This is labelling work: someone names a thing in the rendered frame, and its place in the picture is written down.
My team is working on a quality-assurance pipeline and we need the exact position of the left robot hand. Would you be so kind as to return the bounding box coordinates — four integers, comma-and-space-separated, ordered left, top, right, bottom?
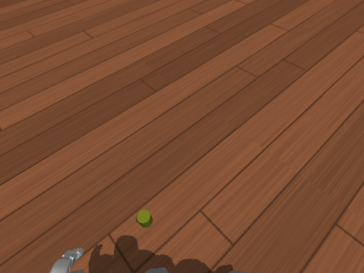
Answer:
49, 248, 84, 273

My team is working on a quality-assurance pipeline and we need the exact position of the tin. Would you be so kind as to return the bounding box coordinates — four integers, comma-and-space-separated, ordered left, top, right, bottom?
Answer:
137, 210, 152, 228

